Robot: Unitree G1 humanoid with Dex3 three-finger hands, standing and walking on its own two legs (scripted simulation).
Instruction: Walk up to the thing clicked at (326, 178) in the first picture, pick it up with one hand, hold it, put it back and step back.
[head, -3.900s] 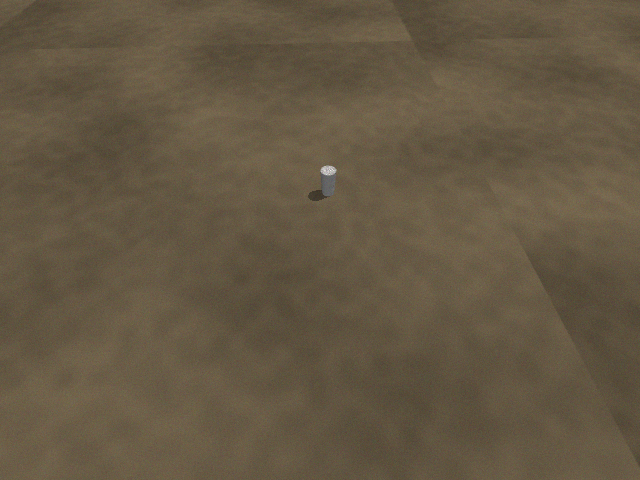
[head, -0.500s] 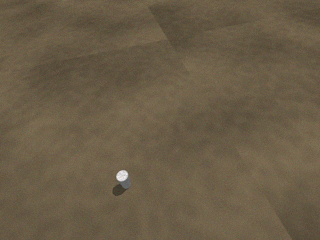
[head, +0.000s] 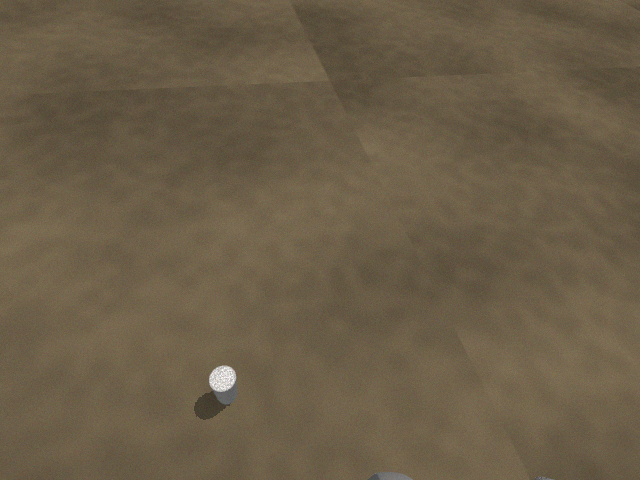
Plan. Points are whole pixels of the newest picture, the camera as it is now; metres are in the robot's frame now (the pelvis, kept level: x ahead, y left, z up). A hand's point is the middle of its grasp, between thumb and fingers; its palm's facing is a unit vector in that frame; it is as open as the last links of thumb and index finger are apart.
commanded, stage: walk up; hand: left
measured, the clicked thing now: (225, 386) +0.48 +0.23 -0.70
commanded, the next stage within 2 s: stand in 1.38 s
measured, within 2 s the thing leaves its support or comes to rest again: neither
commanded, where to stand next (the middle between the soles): +0.12 -0.01 m, yaw +0 degrees
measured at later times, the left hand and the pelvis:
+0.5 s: hand out of the picture +0.12 +0.23 -0.14, palm faces -0.06 -0.93 -0.36, open 7.3 cm; pelvis +0.03 -0.02 +0.00, yaw -2 degrees
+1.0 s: hand out of the picture +0.12 +0.23 -0.14, palm faces -0.04 -0.94 -0.33, open 7.3 cm; pelvis +0.04 -0.02 +0.02, yaw -2 degrees
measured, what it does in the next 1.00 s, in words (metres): steps on the spot: right foot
